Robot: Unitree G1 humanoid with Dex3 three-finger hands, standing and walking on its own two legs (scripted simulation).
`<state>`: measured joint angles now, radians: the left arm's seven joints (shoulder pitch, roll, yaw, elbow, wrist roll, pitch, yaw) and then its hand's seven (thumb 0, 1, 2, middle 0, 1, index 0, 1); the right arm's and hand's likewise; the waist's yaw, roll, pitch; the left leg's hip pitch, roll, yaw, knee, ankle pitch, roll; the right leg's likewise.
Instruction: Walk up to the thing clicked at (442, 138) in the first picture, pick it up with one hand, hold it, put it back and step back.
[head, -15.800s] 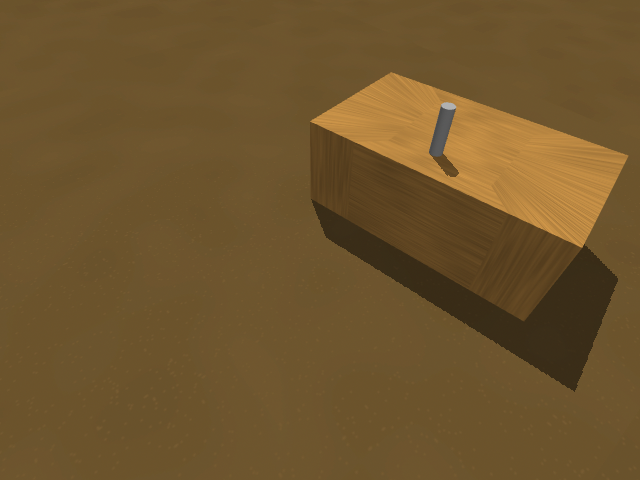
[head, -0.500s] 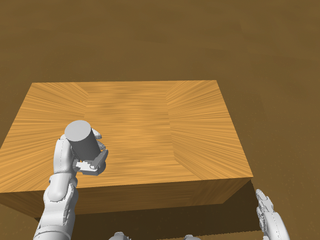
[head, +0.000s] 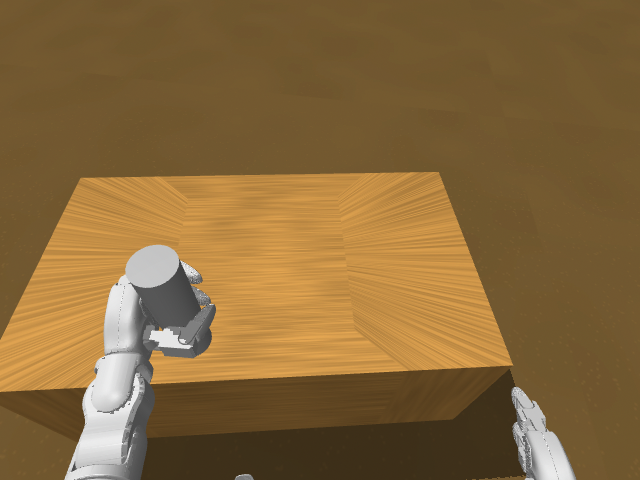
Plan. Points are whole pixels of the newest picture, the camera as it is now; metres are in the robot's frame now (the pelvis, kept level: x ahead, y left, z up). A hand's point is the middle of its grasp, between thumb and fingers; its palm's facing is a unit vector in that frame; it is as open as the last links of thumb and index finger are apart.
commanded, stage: hold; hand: left
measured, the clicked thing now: (176, 308) +0.33 +0.17 +0.06
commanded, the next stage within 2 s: none
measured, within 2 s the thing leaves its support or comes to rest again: neither
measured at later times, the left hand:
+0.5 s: hand (181, 310) +0.32 +0.16 +0.06, palm faces +0.08 -1.00 -0.02, open 7.3 cm
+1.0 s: hand (184, 308) +0.33 +0.16 +0.06, palm faces +0.07 -1.00 -0.02, open 7.2 cm
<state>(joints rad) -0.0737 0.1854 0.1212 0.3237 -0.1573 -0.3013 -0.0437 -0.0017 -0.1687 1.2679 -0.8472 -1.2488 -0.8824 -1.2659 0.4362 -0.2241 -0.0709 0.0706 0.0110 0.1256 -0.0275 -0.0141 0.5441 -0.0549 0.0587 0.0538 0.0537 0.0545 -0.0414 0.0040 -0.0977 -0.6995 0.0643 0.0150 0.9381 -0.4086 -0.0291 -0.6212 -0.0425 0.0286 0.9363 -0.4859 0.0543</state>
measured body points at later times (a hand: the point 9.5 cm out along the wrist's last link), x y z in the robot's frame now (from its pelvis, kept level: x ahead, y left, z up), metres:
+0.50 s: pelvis +0.00 +0.00 +0.00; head +0.04 +0.00 +0.45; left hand +0.31 +0.21 +0.06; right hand +0.16 -0.26 -0.03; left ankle +0.03 +0.14 -0.69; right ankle -0.01 -0.15 -0.69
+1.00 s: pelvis +0.00 +0.00 +0.01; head +0.04 +0.00 +0.45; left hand +0.32 +0.21 +0.06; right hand +0.16 -0.26 -0.03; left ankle +0.03 +0.14 -0.69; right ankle -0.01 -0.15 -0.69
